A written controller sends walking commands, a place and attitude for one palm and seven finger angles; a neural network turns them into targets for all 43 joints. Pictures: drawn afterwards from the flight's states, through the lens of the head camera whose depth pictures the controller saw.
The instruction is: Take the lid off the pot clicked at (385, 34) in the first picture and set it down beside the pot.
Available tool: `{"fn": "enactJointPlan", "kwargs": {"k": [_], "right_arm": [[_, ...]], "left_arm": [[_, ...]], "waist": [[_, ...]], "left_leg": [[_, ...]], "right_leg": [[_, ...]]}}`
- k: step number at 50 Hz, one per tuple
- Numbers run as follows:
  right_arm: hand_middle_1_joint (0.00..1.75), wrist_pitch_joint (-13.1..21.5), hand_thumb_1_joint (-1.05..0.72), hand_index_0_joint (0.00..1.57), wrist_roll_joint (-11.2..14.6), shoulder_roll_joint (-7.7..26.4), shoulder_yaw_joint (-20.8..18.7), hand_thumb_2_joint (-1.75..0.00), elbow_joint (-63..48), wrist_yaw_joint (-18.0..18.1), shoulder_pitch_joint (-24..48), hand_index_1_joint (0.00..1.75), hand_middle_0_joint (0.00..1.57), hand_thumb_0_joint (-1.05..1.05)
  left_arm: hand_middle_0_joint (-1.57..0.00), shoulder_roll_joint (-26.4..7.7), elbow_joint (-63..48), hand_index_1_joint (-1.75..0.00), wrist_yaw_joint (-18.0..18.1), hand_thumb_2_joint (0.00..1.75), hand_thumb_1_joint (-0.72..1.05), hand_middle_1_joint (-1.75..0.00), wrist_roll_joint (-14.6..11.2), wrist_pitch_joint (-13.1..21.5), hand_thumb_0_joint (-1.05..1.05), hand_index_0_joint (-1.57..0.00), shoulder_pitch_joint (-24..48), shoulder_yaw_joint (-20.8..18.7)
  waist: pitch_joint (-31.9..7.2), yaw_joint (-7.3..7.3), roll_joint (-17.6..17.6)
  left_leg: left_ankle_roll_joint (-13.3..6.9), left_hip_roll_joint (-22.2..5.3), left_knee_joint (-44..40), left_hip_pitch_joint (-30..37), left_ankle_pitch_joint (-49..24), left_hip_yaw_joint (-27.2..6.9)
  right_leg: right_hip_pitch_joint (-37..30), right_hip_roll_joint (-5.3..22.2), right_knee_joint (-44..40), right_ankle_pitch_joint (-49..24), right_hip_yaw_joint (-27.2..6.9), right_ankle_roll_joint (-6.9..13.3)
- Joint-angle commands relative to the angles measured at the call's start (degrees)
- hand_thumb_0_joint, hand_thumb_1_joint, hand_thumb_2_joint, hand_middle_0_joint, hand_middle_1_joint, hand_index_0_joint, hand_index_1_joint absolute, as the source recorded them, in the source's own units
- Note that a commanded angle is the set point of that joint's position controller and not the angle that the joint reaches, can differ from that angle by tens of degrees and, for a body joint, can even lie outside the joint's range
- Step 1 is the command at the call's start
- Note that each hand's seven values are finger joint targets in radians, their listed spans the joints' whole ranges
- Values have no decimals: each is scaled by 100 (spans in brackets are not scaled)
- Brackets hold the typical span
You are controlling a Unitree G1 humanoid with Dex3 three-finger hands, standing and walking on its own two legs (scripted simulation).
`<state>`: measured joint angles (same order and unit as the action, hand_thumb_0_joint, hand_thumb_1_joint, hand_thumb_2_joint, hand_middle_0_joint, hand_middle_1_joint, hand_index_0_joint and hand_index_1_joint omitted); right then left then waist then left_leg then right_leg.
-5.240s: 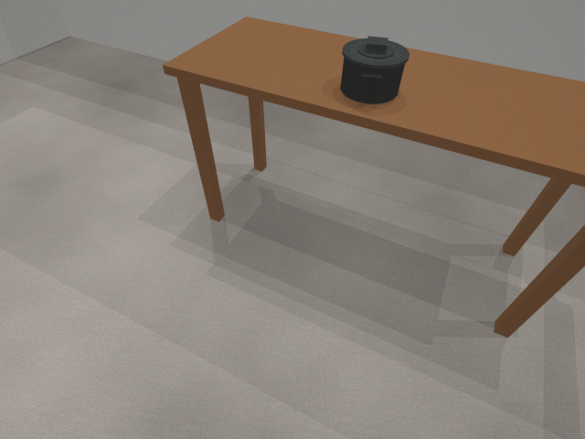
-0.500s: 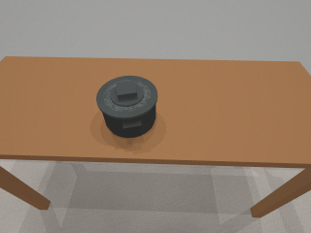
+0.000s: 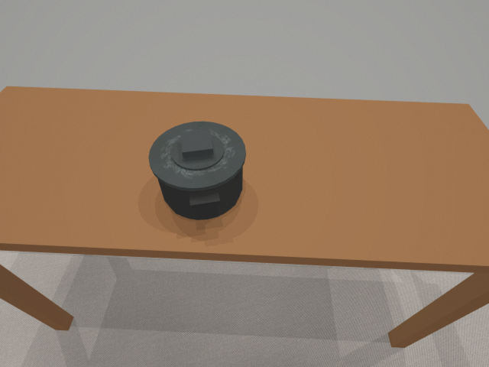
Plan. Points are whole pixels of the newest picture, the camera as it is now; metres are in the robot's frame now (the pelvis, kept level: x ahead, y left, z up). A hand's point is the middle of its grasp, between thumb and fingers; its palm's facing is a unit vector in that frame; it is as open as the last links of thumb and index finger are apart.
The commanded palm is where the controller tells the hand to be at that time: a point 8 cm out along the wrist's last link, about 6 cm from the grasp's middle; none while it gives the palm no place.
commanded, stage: look again from close up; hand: left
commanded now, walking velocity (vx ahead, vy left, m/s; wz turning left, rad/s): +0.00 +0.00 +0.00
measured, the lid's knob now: (196, 143) +0.47 +0.12 +0.11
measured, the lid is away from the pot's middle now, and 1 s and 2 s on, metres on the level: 0.00 0.00 0.00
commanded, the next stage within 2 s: lift the closed hand beside the body in 0.50 s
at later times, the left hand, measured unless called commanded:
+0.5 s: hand out of the picture -0.02 +0.17 -0.18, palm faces +0.02 -0.98 -0.17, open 7.3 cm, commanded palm none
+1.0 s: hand out of the picture +0.11 +0.19 -0.03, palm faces +0.24 -0.94 -0.24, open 4.5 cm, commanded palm +0.06 +0.25 +0.00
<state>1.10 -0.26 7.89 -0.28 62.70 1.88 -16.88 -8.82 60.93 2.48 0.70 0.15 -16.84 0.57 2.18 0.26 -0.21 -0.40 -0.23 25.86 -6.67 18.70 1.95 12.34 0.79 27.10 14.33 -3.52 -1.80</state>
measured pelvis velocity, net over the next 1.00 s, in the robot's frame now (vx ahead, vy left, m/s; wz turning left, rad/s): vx -0.03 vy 0.00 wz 0.06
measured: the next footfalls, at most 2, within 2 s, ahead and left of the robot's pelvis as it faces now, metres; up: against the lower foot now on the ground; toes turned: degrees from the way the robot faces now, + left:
none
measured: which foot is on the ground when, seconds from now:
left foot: down 0.00-1.00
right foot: down 0.00-1.00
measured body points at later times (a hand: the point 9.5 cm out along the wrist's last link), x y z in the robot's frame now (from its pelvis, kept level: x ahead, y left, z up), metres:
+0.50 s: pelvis -0.01 +0.01 +0.00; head +0.01 +0.01 +0.45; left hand -0.02 +0.22 -0.16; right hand -0.02 -0.20 -0.16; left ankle -0.05 +0.11 -0.74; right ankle +0.00 -0.14 -0.74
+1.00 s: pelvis -0.03 +0.00 -0.01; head -0.05 +0.00 +0.44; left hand +0.09 +0.24 -0.01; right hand +0.20 -0.23 -0.03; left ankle -0.05 +0.11 -0.74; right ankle +0.00 -0.14 -0.74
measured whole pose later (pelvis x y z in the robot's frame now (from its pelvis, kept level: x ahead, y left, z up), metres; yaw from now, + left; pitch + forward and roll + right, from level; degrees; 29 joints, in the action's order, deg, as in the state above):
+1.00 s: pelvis -0.03 +0.00 -0.01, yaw +4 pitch -1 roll +0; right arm 12.0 1.7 12.7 -2.4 31.0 1.9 -9.0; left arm -10.5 1.7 4.2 0.4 3.7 -32.1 -2.4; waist -2.0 -1.1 0.3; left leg -0.4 0.7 32.7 -12.3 19.3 -1.4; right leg 15.5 2.0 31.7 15.1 -0.2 -1.9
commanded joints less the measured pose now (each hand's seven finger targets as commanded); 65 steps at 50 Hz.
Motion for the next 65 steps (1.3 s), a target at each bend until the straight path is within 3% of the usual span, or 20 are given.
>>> {"fn": "enactJointPlan", "kwargs": {"k": [1,29,30,31,32,33,35,37,38,40,42,43,45,48,50,52,54,57,61,65], "right_arm": [[30,77,-90,20,-6,458,-64,-90,-111,34,-450,30,20,0],[30,113,-90,20,16,322,-56,-90,-52,50,-611,30,20,0],[30,130,-90,20,38,736,-102,-90,-460,9,46,30,20,0],[30,1173,-90,20,442,1382,-31,-90,-2413,2,260,30,20,0],[30,1610,-90,20,457,970,-60,-90,-2042,250,653,30,20,0],[30,1741,-90,20,615,860,-45,-90,-2105,132,827,30,20,0],[30,1988,-90,20,358,1094,-10,-90,-2000,-19,630,30,20,0],[30,1808,-90,20,167,1177,-212,-90,-2125,-133,637,30,20,0],[30,1717,-90,20,166,1162,-319,-90,-2325,-173,794,30,20,0],[30,1616,-90,20,165,1077,-333,-90,-2923,-216,1066,30,20,0],[30,1562,-90,20,180,997,-298,-90,-3357,-174,1211,30,20,0],[30,1462,-90,20,196,1005,-328,-90,-3447,-140,1241,30,20,0],[30,1336,-90,20,213,968,-291,-90,-3677,-77,1199,30,20,0],[30,1252,-90,20,173,952,-295,-90,-3916,21,1091,30,20,0],[30,1262,-90,20,135,902,-232,-90,-4068,75,1072,30,20,0],[30,1295,-90,20,98,901,-223,-90,-4023,119,992,30,20,0],[30,1281,-90,20,80,935,-237,-90,-4025,162,1043,30,20,0],[30,1343,-90,20,68,908,-225,-90,-3968,214,1072,30,20,0],[30,1379,-90,20,78,899,-256,-90,-3817,263,1189,30,20,0],[30,1444,-90,20,89,840,-245,-90,-3743,284,1319,30,20,0]], "left_arm": [[-20,-559,-200,-30,11,90,90,-30,-23,78,0,-20,-413,-115],[-20,-381,-91,-30,26,90,90,-30,-10,66,0,-20,-639,-92],[-20,-713,185,-30,231,90,90,-30,74,169,0,-20,-791,-172],[-24,-1480,-7250,-35,250,90,90,-35,-621,1027,0,-24,3100,6],[-29,-1173,-6068,-40,505,90,90,-40,-257,442,0,-29,720,-96],[-33,-152,-5483,-44,641,90,90,-44,-378,-339,0,-33,-532,604],[-42,289,-5332,-54,564,90,90,-54,-150,-384,0,-42,-560,1020],[-51,74,-4186,-64,516,90,90,-64,91,-300,0,-51,-1111,490],[-55,-254,-4079,-68,496,90,90,-68,89,-191,0,-55,-1744,-27],[-64,-624,-5393,-78,352,90,90,-78,42,105,0,-64,-2202,-428],[-73,-654,-6203,-88,277,90,90,-88,9,294,0,-73,-2157,-465],[-77,-864,-6212,-92,286,90,90,-92,-22,361,0,-77,-2110,-744],[-86,-734,-6405,-102,232,90,90,-102,-32,512,0,-86,-1687,-641],[-99,-1039,-7164,-116,239,90,90,-116,-86,712,0,-99,-1547,-977],[-108,-918,-7802,-126,215,90,90,-126,-97,779,0,-108,-1425,-777],[-117,-891,-7701,-136,246,90,90,-136,-84,741,0,-117,-1522,-771],[-126,-981,-7740,-145,271,90,90,-145,-91,745,0,-126,-1543,-903],[-130,-1129,-8114,-150,296,90,90,-150,-104,749,0,-130,-1755,-1059],[-130,-1234,-8070,-150,323,90,90,-150,-113,712,0,-130,-1989,-1256],[-130,-1367,-8372,-150,331,90,90,-150,-105,757,0,-130,-2138,-1460]], "waist": [[105,-18,-3],[211,-47,34],[173,-159,141],[-2535,-138,-764],[-2366,-268,-1717],[-1434,-180,-1512],[-410,61,-347],[260,-33,766],[159,-225,939],[-201,-432,702],[-120,-379,241],[70,-305,242],[402,-177,115],[-63,-153,-346],[-350,-142,-644],[-352,-127,-549],[-367,-110,-120],[-604,-221,-325],[-558,-259,142],[-537,-353,92]], "left_leg": [[-71,-564,-385,-190,-1378,-340],[-148,-572,-379,-336,-1328,-389],[35,-580,592,-723,-2161,-191],[163,-44,-313,262,-2610,-521],[289,-357,-192,507,-3203,-441],[345,-278,-161,42,-2862,-448],[82,-138,-266,-259,-1996,-581],[-3,-139,-248,-940,-1542,-641],[27,-154,-255,-1041,-1426,-560],[86,-49,-328,-1092,-1056,-413],[81,-11,-332,-1118,-792,-291],[84,-12,-275,-1253,-572,-256],[53,58,-201,-1396,-149,-184],[11,104,-4,-1164,-253,-77],[-11,123,65,-990,-463,-62],[-32,142,122,-1012,-510,-80],[-60,137,196,-1048,-444,-89],[-77,136,199,-852,-592,-89],[-106,101,219,-822,-725,-119],[-114,89,183,-731,-899,-124]], "right_leg": [[-43,497,-335,-1410,-296,421],[12,454,-313,-1181,-244,369],[-170,700,-39,-3292,-237,288],[-913,289,383,-2402,281,372],[-477,146,422,-1288,433,468],[-146,129,247,-849,715,383],[-39,9,-76,-902,833,306],[296,-58,-39,-543,988,265],[128,-23,-45,-466,987,286],[-221,2,33,-236,879,290],[-202,-7,44,-163,794,296],[-99,5,-35,-64,794,285],[316,-33,-84,221,742,269],[248,-20,-134,76,670,261],[175,-21,-92,-98,635,267],[183,-27,-80,-125,652,250],[221,-29,-167,-5,661,217],[36,3,-143,-59,643,221],[5,5,-188,-126,652,184],[-73,18,-212,-230,646,185]]}}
